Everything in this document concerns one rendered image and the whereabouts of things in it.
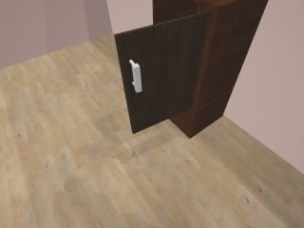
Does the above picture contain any handle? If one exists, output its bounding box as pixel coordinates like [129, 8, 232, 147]
[129, 60, 143, 93]

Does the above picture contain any cupboard door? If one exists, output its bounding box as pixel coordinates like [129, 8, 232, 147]
[114, 10, 212, 134]

